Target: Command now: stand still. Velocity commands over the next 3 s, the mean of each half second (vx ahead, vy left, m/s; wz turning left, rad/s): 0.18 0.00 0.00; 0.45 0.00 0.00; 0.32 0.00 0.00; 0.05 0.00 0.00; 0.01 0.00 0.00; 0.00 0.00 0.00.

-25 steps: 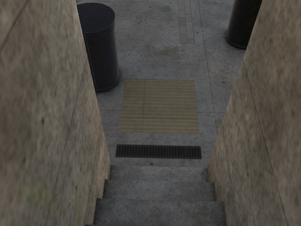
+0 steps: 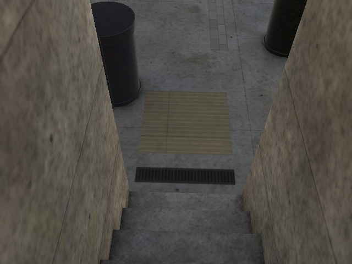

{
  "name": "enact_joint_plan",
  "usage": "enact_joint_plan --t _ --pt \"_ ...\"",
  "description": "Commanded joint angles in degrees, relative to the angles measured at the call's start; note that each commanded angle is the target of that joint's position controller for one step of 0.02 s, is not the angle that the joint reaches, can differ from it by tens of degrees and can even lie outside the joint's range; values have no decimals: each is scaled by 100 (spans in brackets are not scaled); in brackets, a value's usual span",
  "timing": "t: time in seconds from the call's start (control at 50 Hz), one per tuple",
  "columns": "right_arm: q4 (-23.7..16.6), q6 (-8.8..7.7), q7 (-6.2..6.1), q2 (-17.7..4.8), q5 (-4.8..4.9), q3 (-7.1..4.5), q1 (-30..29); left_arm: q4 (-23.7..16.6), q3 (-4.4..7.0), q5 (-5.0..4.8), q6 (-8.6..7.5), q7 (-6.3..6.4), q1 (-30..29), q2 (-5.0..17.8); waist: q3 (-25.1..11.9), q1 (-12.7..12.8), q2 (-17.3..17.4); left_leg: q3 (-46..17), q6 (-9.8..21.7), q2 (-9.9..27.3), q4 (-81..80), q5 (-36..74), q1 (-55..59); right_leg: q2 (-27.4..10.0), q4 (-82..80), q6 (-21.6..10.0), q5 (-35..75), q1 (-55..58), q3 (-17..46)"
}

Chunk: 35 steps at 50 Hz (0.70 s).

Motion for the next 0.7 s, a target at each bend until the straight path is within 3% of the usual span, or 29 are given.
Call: enact_joint_plan --t 0.02,0.04,0.06,0.14,0.18,0.22,0.24,0.26,0.28,0.32,0.34,0.36,0.38,0.4,0.42,0.44,0.46,0.48,0.5,0.52,0.54,0.56,0.58,0.6,0.62,0.64,0.66,0.68,0.7 --pt "-158 -22 -12 -699 2 -134 427 -145 84 -1 -23 9 216 570 -190 0 4 -97 -380 -66 -592 977 -183 193 -376 -186 703 194 -48" --pt "-156 -17 -12 -694 2 -129 440 -141 81 0 -17 9 232 566 -187 2 3 -94 -378 -70 -598 985 -179 196 -382 -187 713 198 -47" --pt "-132 7 8 -711 -33 -118 497 -194 109 99 -7 -11 196 619 -254 -39 46 -56 -345 -98 -626 967 -184 204 -357 -201 792 290 -40" --pt "-108 44 4 -663 -23 -87 534 -221 122 71 35 -28 282 569 -180 -2 -7 -35 -313 -117 -676 969 -245 221 -378 -211 846 355 -46" --pt "-99 54 -47 -991 -97 -215 674 -267 275 106 45 44 408 868 -96 -17 30 -76 -113 -102 -829 -430 -317 260 -332 -303 -684 219 -56" --pt "-152 0 -150 -1176 -248 -348 773 -357 419 225 -7 164 561 959 162 -48 106 -627 409 367 -1033 -1882 -426 172 150 -486 -1715 -310 68" --pt "-100 -65 -229 -1123 -325 -380 964 -358 432 289 -55 226 685 807 194 -126 283 -1058 744 754 -1092 -2217 -392 164 890 -504 -1571 -561 57" --pt "5 -169 -334 -1048 -336 -392 1172 -354 434 347 -169 330 933 595 209 -178 552 -1711 1146 1322 -1205 -2507 -431 38 1848 -393 -1225 -788 22" --pt "75 -279 -412 -804 -240 -326 1212 -441 369 366 -245 394 982 414 456 -152 550 -2037 1435 1697 -1221 -2660 -643 -152 2249 -353 -1061 -1191 -25" --pt "-23 -425 -512 -735 -108 -312 938 -627 393 496 -339 391 750 378 409 -158 196 -1901 1448 1591 -740 -2482 -1063 -143 2548 -340 -897 -1200 -171" --pt "98 -421 -493 -581 97 -233 1101 -702 433 365 -398 447 741 398 285 -155 -68 -1679 1536 1348 -353 -2547 -1152 24 2071 -391 -1193 -1179 -490" --pt "107 -400 -527 -561 60 -190 908 -876 324 376 -372 476 489 157 203 -154 261 -1736 1573 1346 -309 -2596 -1045 12 1578 -427 -1377 -1310 -562" --pt "-97 -399 -568 -420 -127 -123 580 -507 291 492 -439 459 1574 69 -52 216 83 -1216 1312 1000 955 -2212 -2136 -50 1885 -529 -342 74 -481" --pt "-362 -441 -470 -482 -170 -126 -22 -123 393 528 -496 471 3027 351 -316 971 -783 -402 1064 258 2806 -1982 -3279 -322 842 -966 -1119 1106 209" --pt "-761 -546 -349 -329 -316 -128 -649 -126 366 562 -650 421 3763 654 -546 1260 -1452 -295 718 -599 4896 -2041 -4732 -1035 251 -1731 -215 1977 2490" --pt "-1141 -656 -205 167 -278 89 -1182 -27 413 564 -794 375 3961 1004 123 1460 -992 -1781 735 -476 4826 -1527 -7132 -2160 -478 -2505 -1551 2498 4636" --pt "-1120 -655 -191 10 -322 98 -1288 15 331 461 -807 420 3489 799 396 1188 34 -2167 641 -14 5173 -892 -8124 -2456 -394 -2491 -2120 2554 4764" --pt "-864 -654 -246 -179 -347 93 -778 -34 154 499 -808 406 2858 464 105 763 466 -2006 477 314 5255 -135 -7634 -2262 93 -2337 -1835 1753 4069" --pt "-601 -558 -285 -181 -395 168 40 8 10 648 -772 390 1981 143 -125 74 275 -1768 456 730 5402 647 -6560 -1969 336 -2000 -837 537 2905" --pt "-443 -438 -240 -245 -581 193 432 -177 -156 695 -768 421 1441 -288 -171 -182 179 -1350 462 749 5106 1320 -5230 -1503 586 -1845 -531 -1111 2036" --pt "-194 -324 -164 -263 -838 242 765 -576 -408 659 -848 599 711 -1017 -284 -240 30 -1161 303 937 3383 3898 -3961 -711 1397 -1297 -316 -2370 597" --pt "-173 -272 -78 -396 -759 147 778 -698 -367 578 -923 729 725 -477 -593 -338 -371 -584 14 550 3297 4300 -2680 -128 1832 -1129 -747 -3277 -57" --pt "-232 -304 63 -293 -570 176 618 -953 -301 627 -1108 800 444 97 -686 -392 0 -110 -102 388 2637 5850 -623 299 2208 -695 -1472 -4908 -806" --pt "-250 -277 164 -205 -439 166 550 -949 -184 607 -1151 776 507 717 -644 -391 -171 179 -393 124 2463 5276 490 246 2109 -635 -2064 -5502 -855" --pt "-384 -212 194 -332 -394 139 247 -811 -69 558 -1141 736 953 1092 -339 -160 -95 331 -554 -6 2268 4499 533 39 2234 -726 -2593 -5293 -570" --pt "-512 -154 158 -403 -443 135 -77 -611 -44 454 -1064 683 1546 1107 31 112 -139 229 -608 39 1612 3529 -15 -275 2513 -876 -2973 -4513 -60" --pt "-340 -158 128 -196 -536 251 200 -427 -80 468 -992 543 1773 953 68 108 -47 -155 -445 222 1539 3944 -138 -616 3216 -1015 -2701 -3803 400" --pt "-216 -150 93 -319 -575 218 535 -313 -103 521 -914 431 1931 802 47 35 -63 -294 -263 310 926 3644 -475 -786 3824 -1084 -2166 -2773 695" --pt "-334 -129 81 -435 -418 182 432 -312 6 393 -719 377 1839 852 149 81 36 -448 -104 547 -912 2611 -1160 -919 4213 -1117 -1812 -1223 1215"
